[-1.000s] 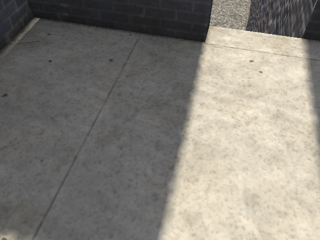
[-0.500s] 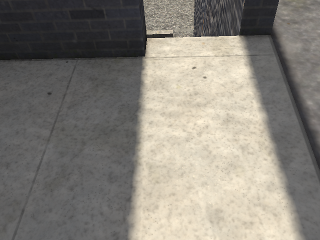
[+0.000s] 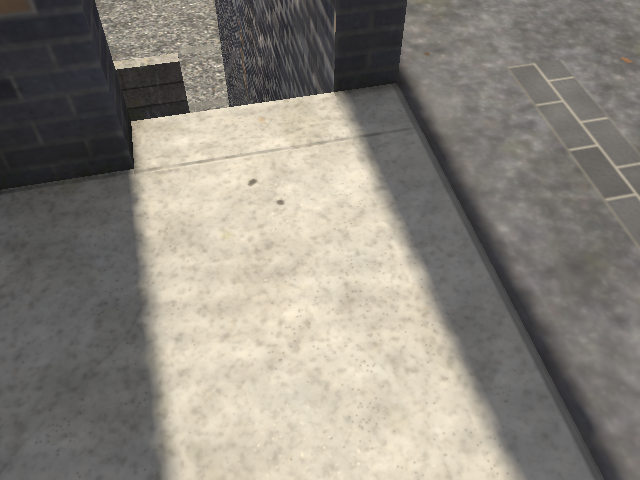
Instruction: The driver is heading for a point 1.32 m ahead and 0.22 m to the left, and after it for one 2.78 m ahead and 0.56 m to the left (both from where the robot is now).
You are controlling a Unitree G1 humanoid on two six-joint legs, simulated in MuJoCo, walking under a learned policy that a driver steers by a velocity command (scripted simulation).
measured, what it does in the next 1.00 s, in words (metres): walks ahead, turning left: right foot, then left foot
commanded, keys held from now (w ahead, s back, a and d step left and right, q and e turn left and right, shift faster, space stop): w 0.42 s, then w+q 0.58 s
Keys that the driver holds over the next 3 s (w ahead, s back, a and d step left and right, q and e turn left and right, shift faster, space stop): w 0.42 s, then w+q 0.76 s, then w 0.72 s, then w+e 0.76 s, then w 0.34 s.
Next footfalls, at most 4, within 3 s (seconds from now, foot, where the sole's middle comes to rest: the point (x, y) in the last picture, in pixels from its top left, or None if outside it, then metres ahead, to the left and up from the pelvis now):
0.36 right None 0.35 -0.16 -0.77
0.92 left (293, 403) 0.64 0.09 -0.77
1.42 right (330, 278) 0.97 0.00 -0.77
1.92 left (201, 242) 1.09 0.34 -0.77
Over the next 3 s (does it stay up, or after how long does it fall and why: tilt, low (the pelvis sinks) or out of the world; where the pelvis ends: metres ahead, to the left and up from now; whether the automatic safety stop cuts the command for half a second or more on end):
stays up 1.49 0.32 -0.04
